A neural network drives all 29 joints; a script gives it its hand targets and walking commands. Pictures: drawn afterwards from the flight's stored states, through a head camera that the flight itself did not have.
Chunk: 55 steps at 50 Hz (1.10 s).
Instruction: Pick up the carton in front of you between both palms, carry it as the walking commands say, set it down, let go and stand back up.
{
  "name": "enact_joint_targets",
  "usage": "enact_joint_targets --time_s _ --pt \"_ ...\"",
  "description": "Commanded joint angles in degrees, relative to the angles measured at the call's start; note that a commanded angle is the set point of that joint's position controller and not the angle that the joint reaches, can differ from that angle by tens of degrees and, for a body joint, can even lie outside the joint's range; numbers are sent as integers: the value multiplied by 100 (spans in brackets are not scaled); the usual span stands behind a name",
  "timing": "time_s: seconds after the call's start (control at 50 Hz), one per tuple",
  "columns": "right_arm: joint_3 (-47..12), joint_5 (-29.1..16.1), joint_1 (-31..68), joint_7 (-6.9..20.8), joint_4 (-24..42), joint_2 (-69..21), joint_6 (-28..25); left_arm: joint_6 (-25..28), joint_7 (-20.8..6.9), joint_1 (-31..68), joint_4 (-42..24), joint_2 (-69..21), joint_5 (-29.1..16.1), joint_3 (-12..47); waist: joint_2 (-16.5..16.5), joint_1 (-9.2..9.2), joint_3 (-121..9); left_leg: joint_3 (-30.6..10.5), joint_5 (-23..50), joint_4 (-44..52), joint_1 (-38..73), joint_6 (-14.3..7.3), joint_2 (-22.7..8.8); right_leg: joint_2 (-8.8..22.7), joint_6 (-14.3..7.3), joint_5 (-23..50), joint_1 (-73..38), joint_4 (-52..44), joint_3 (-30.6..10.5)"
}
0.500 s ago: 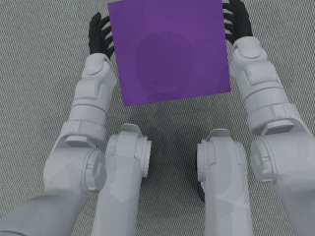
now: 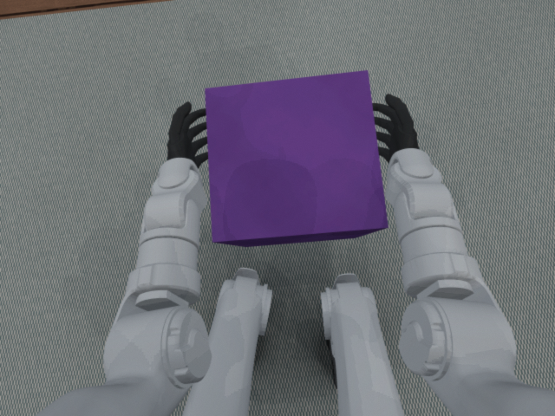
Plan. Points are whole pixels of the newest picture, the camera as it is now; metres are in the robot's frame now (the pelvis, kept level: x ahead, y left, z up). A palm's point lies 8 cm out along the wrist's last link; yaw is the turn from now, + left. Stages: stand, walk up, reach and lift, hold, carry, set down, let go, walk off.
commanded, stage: reach and lift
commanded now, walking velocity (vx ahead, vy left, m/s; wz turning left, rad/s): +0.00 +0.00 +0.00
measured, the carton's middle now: (294, 177) +0.46 +0.01 -0.14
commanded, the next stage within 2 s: none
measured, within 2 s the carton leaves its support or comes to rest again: neither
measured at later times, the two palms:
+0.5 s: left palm (129, 129) +0.42 +0.16 +0.10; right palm (466, 129) +0.43 -0.14 +0.10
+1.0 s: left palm out of the picture +0.39 +0.16 +0.25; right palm out of the picture +0.39 -0.15 +0.25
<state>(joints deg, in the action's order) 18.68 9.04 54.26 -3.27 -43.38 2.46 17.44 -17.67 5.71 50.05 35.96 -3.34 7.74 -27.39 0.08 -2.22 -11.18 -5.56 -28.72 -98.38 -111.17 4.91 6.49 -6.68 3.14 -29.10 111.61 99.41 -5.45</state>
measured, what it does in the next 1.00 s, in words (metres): rises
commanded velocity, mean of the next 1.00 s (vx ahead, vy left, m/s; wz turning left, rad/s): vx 0.00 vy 0.00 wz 0.00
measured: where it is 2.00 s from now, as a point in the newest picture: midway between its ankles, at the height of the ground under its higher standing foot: (290, 359)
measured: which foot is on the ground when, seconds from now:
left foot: down 0.00-1.00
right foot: down 0.00-1.00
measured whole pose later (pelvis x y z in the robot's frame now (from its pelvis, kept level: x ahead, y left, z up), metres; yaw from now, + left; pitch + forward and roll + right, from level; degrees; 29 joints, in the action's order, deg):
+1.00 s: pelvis +0.10 +0.00 +0.26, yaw -1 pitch +7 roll +0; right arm 13.6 10.3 13.9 -3.3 -27.1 -7.4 24.9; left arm -25.2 3.0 14.5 26.0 -8.3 10.9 -15.6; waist -0.1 -0.6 -8.3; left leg -8.4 -16.6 -34.5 -24.6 1.2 3.2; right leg -3.4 0.8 -16.9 24.6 34.8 -8.5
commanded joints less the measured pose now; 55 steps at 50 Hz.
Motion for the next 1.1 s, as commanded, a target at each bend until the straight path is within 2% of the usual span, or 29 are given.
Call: enact_joint_targets --time_s 0.0,0.12,0.36,0.68,0.8,0.94,1.02,1.08 --pt "-3021 -930 3385 1349 513 -6414 -82 -43 -1495 3688 25 -6089 -890 3724 -262 -22 -5821 1038 1058 1223 3358 -206 399 -384 -169 1049 -3793 -1345 902" --pt "-3333 -1054 2831 1336 728 -6574 -52 -63 -1504 3040 -54 -6196 -973 4021 -291 -18 -5460 908 1197 1740 3986 -198 399 -388 -133 1191 -4409 -1868 801" --pt "-3172 -817 1598 1299 569 -6697 -205 86 -1529 1779 193 -6254 -711 3957 -142 31 -4195 612 1239 3086 5275 -278 314 -304 -183 1267 -5634 -3223 506" --pt "-3511 -656 -68 1339 1003 -6739 -227 96 -1599 20 -49 -6293 -487 4269 -89 96 -2974 198 2356 5073 7703 -376 91 -91 -239 2362 -7842 -5186 121" --pt "-3712 -719 -594 1404 1288 -6744 48 -183 -1677 -513 -304 -6269 -520 4476 -58 116 -2396 87 2884 5857 8710 -376 2 -3 -250 2866 -8726 -5957 34" --pt "-3955 -869 -1030 1509 1808 -6769 669 -781 -1808 -952 -798 -6275 -615 4737 -11 156 -1626 46 3263 6758 9761 -373 -72 103 -243 3229 -9768 -6859 -1" --pt "-4032 -899 -1145 1548 2198 -6754 1074 -1164 -1869 -1020 -1171 -6235 -688 4848 4 186 -1135 56 3200 7208 10179 -369 -103 145 -235 3187 -10226 -7315 3" --pt "-3872 -799 -1156 1587 2265 -6634 1367 -1428 -1902 -1059 -1166 -6166 -620 4668 -1 194 -547 73 2772 7475 10270 -382 -122 157 -242 2761 -10281 -7577 42"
